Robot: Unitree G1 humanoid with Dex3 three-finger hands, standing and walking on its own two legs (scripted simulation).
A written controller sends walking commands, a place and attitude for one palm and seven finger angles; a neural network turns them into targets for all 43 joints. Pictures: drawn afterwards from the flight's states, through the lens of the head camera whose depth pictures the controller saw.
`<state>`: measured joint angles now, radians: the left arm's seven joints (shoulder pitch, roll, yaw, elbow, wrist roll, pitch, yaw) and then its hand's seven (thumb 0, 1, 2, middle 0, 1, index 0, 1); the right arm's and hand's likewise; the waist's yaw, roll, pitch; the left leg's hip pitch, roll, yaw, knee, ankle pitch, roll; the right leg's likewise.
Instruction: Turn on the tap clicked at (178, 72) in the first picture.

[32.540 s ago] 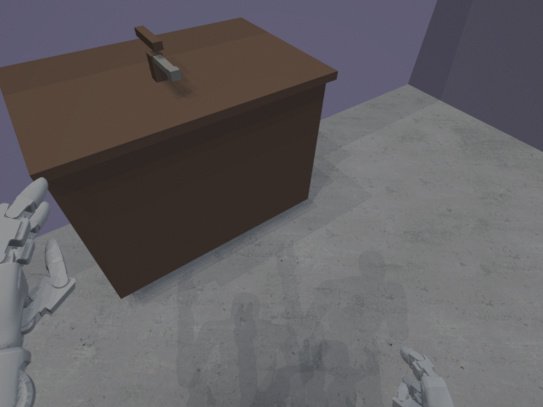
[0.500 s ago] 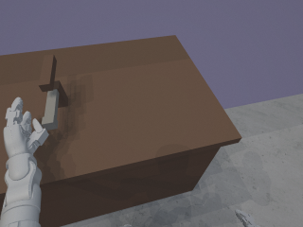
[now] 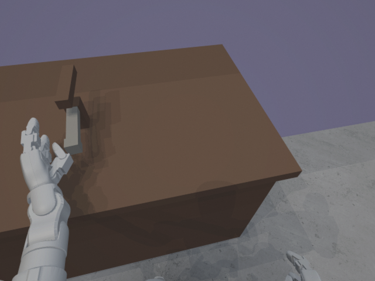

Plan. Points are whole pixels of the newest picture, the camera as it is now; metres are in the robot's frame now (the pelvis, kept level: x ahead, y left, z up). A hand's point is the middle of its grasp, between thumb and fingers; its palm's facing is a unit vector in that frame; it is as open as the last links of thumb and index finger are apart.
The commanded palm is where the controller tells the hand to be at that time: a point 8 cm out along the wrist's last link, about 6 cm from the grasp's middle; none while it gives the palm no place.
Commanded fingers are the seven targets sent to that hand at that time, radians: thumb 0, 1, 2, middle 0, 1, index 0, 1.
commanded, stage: push the lever round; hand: left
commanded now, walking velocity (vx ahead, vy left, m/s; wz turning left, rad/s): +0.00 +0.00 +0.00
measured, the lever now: (73, 145) +0.37 +0.27 +0.08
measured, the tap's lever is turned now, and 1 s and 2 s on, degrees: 5 39 67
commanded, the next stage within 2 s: none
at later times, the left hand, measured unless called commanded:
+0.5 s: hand (97, 149) +0.37 +0.22 +0.08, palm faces +0.62 -0.78 -0.06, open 7.7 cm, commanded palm +0.32 +0.24 +0.08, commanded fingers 0.00 0.90 0.90 -0.15 -0.15 -0.15 -0.15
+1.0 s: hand (110, 141) +0.39 +0.20 +0.08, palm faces +0.71 -0.70 -0.06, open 7.8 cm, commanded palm +0.34 +0.22 +0.08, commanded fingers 0.00 0.90 0.90 -0.15 -0.15 -0.15 -0.15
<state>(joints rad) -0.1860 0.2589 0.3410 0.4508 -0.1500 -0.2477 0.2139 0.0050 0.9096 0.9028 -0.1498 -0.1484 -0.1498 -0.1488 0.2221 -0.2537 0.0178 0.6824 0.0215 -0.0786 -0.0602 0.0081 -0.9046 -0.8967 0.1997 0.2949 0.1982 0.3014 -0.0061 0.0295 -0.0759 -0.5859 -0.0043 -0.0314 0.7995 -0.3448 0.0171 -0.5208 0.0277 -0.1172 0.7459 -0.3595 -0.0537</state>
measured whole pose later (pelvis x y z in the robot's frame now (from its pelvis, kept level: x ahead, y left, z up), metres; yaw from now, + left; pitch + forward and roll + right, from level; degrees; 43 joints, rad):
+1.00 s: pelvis +0.00 -0.02 +0.00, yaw +0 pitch +8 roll -1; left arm -0.37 0.09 0.25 0.55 0.00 -0.16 0.66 0.00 0.91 0.90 -0.15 -0.15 -0.15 -0.15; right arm 0.20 -0.23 -0.01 0.71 -0.03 0.01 -0.03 0.01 -0.91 -0.90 0.20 0.29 0.20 0.30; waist -0.04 0.03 -0.11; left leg -0.59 0.00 -0.04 0.79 -0.35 -0.01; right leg -0.54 0.04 -0.12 0.76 -0.37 -0.08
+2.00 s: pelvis +0.00 -0.03 -0.01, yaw +0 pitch +13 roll +0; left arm -0.71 0.07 0.36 0.86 0.12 -0.14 0.91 0.01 0.95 0.93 -0.15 -0.15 -0.12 -0.13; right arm 0.24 -0.21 -0.04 0.77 -0.09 0.02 0.04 0.01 -0.91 -0.90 0.20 0.29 0.20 0.30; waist -0.09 0.03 -0.15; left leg -0.72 0.01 -0.05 0.84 -0.36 -0.02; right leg -0.67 0.04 -0.14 0.82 -0.39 -0.10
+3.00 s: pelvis +0.02 -0.03 +0.00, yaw +0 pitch +11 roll +0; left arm -0.66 0.03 0.34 0.74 0.10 -0.02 0.89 0.01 0.90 0.90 -0.16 -0.15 -0.15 -0.15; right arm 0.23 -0.21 -0.04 0.75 -0.08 0.03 0.06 0.01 -0.91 -0.90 0.20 0.29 0.20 0.30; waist -0.07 0.03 -0.15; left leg -0.61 0.01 -0.04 0.76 -0.35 -0.02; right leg -0.55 0.05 -0.12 0.74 -0.38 -0.09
